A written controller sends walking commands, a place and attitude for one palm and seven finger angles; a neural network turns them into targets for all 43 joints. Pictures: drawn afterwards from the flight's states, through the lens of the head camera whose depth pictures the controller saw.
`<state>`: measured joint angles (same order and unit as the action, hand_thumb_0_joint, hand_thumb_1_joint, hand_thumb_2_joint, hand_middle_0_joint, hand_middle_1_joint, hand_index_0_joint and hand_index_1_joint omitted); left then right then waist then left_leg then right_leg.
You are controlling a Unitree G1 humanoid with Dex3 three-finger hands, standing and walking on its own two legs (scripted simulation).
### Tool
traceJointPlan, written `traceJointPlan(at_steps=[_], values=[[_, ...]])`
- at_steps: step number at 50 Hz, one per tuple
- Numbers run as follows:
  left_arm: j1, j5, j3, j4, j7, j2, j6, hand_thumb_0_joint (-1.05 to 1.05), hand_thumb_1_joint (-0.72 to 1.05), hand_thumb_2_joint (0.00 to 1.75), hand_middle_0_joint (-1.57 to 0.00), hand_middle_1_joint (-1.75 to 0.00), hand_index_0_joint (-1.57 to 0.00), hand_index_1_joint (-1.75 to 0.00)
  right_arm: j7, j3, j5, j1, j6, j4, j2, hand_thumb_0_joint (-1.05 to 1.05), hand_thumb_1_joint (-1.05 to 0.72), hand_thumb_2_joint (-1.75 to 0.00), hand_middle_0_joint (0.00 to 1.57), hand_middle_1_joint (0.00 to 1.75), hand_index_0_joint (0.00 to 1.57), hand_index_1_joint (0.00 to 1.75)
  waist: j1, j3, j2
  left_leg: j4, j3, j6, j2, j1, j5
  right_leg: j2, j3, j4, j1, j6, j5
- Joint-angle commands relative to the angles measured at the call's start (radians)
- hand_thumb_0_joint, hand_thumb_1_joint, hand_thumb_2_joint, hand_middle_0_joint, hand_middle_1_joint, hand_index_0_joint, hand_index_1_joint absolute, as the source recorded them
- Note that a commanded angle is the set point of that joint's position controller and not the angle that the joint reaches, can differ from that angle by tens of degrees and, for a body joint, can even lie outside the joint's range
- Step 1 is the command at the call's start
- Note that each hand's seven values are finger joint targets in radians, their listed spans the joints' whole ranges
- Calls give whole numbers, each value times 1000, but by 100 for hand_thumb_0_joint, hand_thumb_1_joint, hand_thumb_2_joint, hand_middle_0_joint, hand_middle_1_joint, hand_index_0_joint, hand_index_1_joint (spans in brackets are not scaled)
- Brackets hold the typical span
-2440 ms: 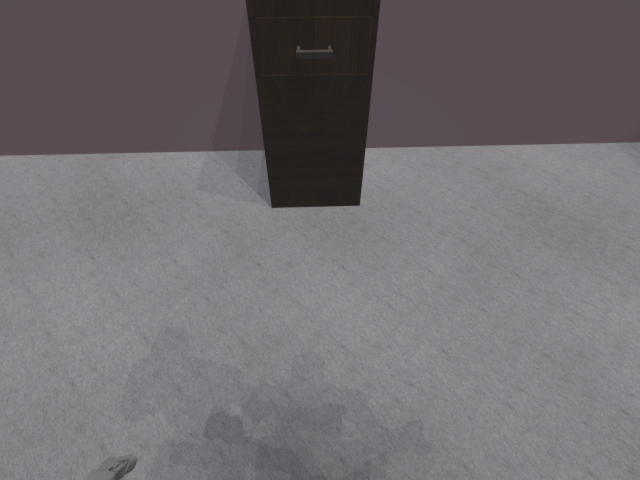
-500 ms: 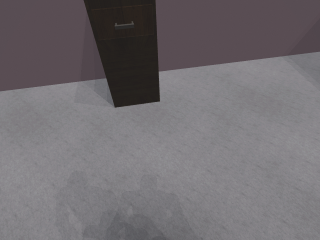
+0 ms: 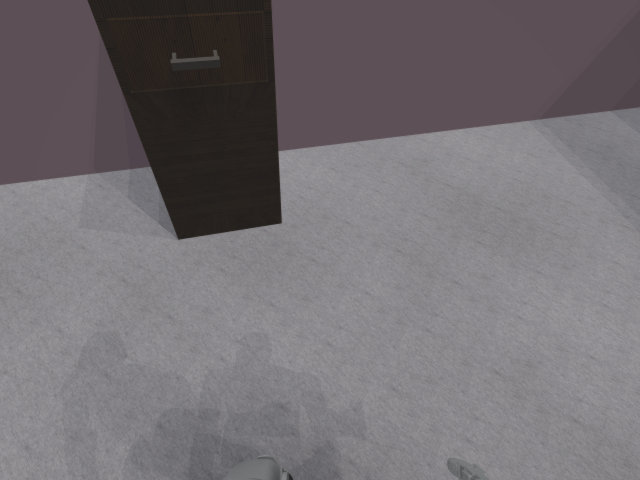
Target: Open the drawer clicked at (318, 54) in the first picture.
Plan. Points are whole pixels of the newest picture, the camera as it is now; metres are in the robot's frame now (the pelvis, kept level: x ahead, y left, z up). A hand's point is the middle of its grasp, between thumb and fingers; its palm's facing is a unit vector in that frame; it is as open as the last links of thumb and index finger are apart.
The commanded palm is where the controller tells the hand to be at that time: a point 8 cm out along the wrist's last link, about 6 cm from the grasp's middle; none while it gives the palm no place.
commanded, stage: walk to a spot facing it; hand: left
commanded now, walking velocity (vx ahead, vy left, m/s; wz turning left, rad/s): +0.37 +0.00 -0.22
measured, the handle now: (195, 59) +1.03 +0.43 -0.02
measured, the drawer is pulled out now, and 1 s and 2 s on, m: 0.00 0.00 0.00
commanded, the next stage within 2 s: turn to face it in 0.48 s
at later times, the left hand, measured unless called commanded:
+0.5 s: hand (256, 333) +0.36 +0.14 -0.15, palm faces -0.24 -0.96 -0.14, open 7.4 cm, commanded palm none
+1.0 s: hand (271, 287) +0.46 +0.14 -0.16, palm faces -0.03 -0.98 -0.18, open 7.3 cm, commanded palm none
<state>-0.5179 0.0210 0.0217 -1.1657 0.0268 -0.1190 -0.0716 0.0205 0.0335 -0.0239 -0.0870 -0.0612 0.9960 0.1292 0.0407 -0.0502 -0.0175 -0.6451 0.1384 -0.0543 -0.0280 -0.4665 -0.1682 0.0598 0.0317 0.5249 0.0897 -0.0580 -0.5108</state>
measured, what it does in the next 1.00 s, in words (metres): walks ahead: right foot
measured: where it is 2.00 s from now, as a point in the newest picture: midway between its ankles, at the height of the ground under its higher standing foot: (351, 430)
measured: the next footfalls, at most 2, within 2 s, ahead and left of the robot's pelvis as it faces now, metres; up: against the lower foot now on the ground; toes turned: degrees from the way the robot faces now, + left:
right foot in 0.58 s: +0.38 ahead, -0.13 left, +0.00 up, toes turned -21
left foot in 1.02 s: +0.50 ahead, +0.06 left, +0.00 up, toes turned +5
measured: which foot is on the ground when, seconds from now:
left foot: down 0.00-0.58, up 0.60-1.00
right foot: up 0.00-0.56, down 0.58-1.00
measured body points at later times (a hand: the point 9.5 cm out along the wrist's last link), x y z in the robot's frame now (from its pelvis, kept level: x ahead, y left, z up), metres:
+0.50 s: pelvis +0.22 +0.00 +0.02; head +0.25 +0.00 +0.47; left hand +0.37 +0.19 -0.13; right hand +0.07 -0.18 -0.12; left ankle +0.10 +0.08 -0.71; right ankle +0.34 -0.14 -0.68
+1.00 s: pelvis +0.38 -0.04 +0.01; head +0.40 -0.02 +0.46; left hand +0.46 +0.19 -0.15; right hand +0.40 -0.29 -0.13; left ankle +0.46 +0.06 -0.70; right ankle +0.34 -0.12 -0.71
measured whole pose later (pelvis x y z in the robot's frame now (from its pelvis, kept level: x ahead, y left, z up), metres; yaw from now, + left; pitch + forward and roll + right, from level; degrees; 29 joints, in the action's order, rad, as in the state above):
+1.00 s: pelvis +0.38 -0.04 +0.01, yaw -4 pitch -2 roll -2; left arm -0.21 0.02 0.05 -1.00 0.02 -0.18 -0.01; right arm 0.01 0.05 -0.02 -0.24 0.03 1.02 0.18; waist -0.01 -0.06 -0.02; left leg -0.72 0.12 0.04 -0.10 -0.41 -0.28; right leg -0.05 -0.31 0.59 -0.16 -0.04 -0.39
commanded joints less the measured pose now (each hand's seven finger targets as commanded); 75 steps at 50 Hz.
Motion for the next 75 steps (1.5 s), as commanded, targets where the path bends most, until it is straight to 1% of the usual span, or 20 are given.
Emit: traceJointPlan(at_steps=[1, 3, 7, 23, 26, 28, 29, 31, 37, 46, 49, 50, 51, 52, 58, 69, 70, 71, 72, 75], values=[[-17, -16, 31, 97, -3, -106, -22, 0, 90, 90, -20, -30, -20, -30, -36, 68, 9, -411, -6, 62, 274, 0, -90, -90, 20, 30, 20, 30, -138, 214, 121, 360, -688, -241, -477, 636, 0, -53, 30, 913, -660, -13, 0], [100, -3, 32, 116, -18, -87, -5, 0, 90, 90, -20, -30, -20, -30, -41, 39, 10, -275, -21, 36, 142, 0, -90, -90, 20, 30, 20, 30, -85, -9, 44, 421, -486, -160, -384, 348, -74, -136, 20, 891, -705, 6, 162], [48, 15, 37, 108, -34, -22, 52, 0, 90, 90, -20, -30, -20, -30, -43, 14, 7, -257, -50, 53, 75, 0, -90, -90, 20, 30, 20, 30, 1, -46, 92, 456, -151, -76, -261, 155, 58, -166, -5, 756, -615, 34, 273], [484, 8, 37, 265, -62, -66, 58, 0, 90, 90, -20, -30, -20, -30, -56, 21, -2, -494, -31, 119, 137, 0, -90, -90, 20, 30, 20, 30, -97, -99, 128, 351, 69, -55, -281, 554, 655, -105, -194, 166, -720, 10, 326], [317, 13, 48, 228, -56, -98, 44, 0, 90, 90, -20, -30, -20, -30, -59, 29, 3, -451, -24, 104, 178, 0, -90, -90, 20, 30, 20, 30, -15, 18, 167, 89, 123, -29, -289, 586, 984, -28, -238, 97, -497, -35, 263], [73, 20, 80, 160, -46, -208, 21, 0, 90, 90, -20, -30, -20, -30, -44, 28, 22, -418, -20, 68, 171, 0, -90, -90, 20, 30, 20, 30, 101, 193, 23, -367, 152, 33, -232, 244, 618, -149, -85, -2, 9, -106, 479], [-5, 7, 102, 147, -31, -304, 13, 0, 90, 90, -20, -30, -20, -30, -47, 19, 36, -435, -27, 33, 95, 0, -90, -90, 20, 30, 20, 30, 89, 319, -180, -731, 114, 97, -31, -87, -361, -484, 432, -40, 257, -259, 884], [93, -15, 83, 155, -8, -270, 19, 0, 90, 90, -20, -30, -20, -30, -54, 20, 33, -326, -18, 27, 84, 0, -90, -90, 20, 30, 20, 30, 52, 207, -17, -819, -109, 68, -80, -136, -328, -486, 276, -118, 84, -277, 1020], [311, -2, 24, 181, 3, -128, 4, 0, 90, 90, -20, -30, -20, -30, -47, 4, 10, -439, 69, 104, 6, 0, -90, -90, 20, 30, 20, 30, -121, 24, -31, -496, -119, 92, -120, 68, -152, -337, -120, -239, -437, -93, 822], [256, 3, 58, 194, 6, -193, 48, 0, 90, 90, -20, -30, -20, -30, -16, 13, 5, -160, 75, -21, 64, 0, -90, -90, 20, 30, 20, 30, -28, -11, -108, -152, -27, 95, -92, 22, -151, -396, -169, -143, -274, -73, 727], [257, -2, 70, 209, 5, -221, 61, 0, 90, 90, -20, -30, -20, -30, -13, 29, -2, -231, 73, -29, 113, 0, -90, -90, 20, 30, 20, 30, -71, 50, -24, 42, -12, 74, -51, 177, -43, -379, -226, 80, -256, -21, 712], [249, -12, 71, 224, 2, -208, 66, 0, 90, 90, -20, -30, -20, -30, -14, 45, -7, -297, 68, -25, 168, 0, -90, -90, 20, 30, 20, 30, -98, 106, 118, 146, -119, 30, -109, 307, 207, -319, -257, 249, -347, 32, 573], [246, -25, 62, 264, -3, -154, 67, 0, 90, 90, -20, -30, -20, -30, -20, 64, -10, -349, 57, -33, 271, 0, -90, -90, 20, 30, 20, 30, -110, 137, 402, 235, -475, -122, -363, 434, 655, -168, -268, 498, -577, 120, -15], [300, -15, 54, 298, 2, -167, 74, 0, 90, 90, -20, -30, -20, -30, -28, 67, 2, -371, 64, -22, 303, 0, -90, -90, 20, 30, 20, 30, -125, 181, 318, 263, -561, -218, -450, 433, 693, -136, -126, 666, -615, 120, -211], [297, -6, 68, 274, -12, -160, 95, 0, 90, 90, -20, -30, -20, -30, -38, 59, 1, -117, 59, -109, 252, 0, -90, -90, 20, 30, 20, 30, -46, 102, 142, 329, -345, -108, -235, 216, 140, -158, -54, 589, -580, 125, 74], [184, -11, 70, 294, -1, -168, 87, 0, 90, 90, -20, -30, -20, -30, -17, 92, 2, -59, 95, -156, 276, 0, -90, -90, 20, 30, 20, 30, -11, 125, 156, 240, -391, -50, -135, 84, -28, -87, -105, -33, -244, 114, 227], [150, -1, 80, 291, 5, -216, 79, 0, 90, 90, -20, -30, -20, -30, -13, 88, 10, -57, 99, -167, 227, 0, -90, -90, 20, 30, 20, 30, 6, 117, 33, 107, -325, 6, -59, -33, -122, -195, 1, -192, -148, 79, 192], [159, 17, 97, 307, 11, -332, 72, 0, 90, 90, -20, -30, -20, -30, -10, 74, 14, -54, 100, -198, 146, 0, -90, -90, 20, 30, 20, 30, 11, 73, -299, -165, -144, 93, 89, -215, -312, -478, 323, -314, -132, -23, 158], [209, 8, 91, 332, 15, -346, 76, 0, 90, 90, -20, -30, -20, -30, -11, 81, 4, -13, 101, -209, 197, 0, -90, -90, 20, 30, 20, 30, 15, 49, -254, -371, -191, 83, 47, -164, -391, -569, 339, -324, -307, -87, 228], [348, 6, 70, 351, 12, -260, 66, 0, 90, 90, -20, -30, -20, -30, -1, 82, -1, -65, 118, -152, 193, 0, -90, -90, 20, 30, 20, 30, -64, -6, -157, -570, -187, 93, 7, -129, -237, -405, 94, -241, -365, -50, 392]])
